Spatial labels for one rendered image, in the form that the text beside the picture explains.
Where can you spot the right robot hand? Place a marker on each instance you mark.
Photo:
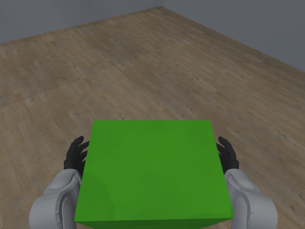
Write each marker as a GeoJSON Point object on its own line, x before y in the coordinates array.
{"type": "Point", "coordinates": [227, 156]}

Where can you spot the carton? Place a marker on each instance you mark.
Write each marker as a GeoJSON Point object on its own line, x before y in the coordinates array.
{"type": "Point", "coordinates": [152, 174]}

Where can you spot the right robot forearm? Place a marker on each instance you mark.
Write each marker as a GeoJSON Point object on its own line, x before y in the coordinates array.
{"type": "Point", "coordinates": [252, 209]}

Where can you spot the left robot hand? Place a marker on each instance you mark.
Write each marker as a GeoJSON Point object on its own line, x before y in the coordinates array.
{"type": "Point", "coordinates": [75, 155]}

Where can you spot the left robot forearm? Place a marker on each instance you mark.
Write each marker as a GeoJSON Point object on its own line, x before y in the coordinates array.
{"type": "Point", "coordinates": [56, 208]}

